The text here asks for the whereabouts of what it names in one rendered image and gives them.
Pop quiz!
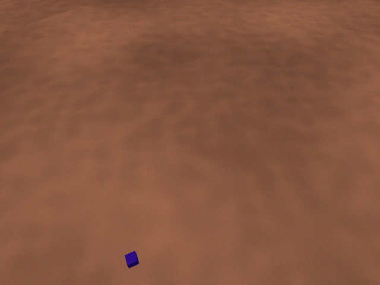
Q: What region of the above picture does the cube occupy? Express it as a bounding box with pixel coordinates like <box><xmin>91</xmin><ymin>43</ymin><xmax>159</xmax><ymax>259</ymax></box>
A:
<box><xmin>125</xmin><ymin>251</ymin><xmax>139</xmax><ymax>268</ymax></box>

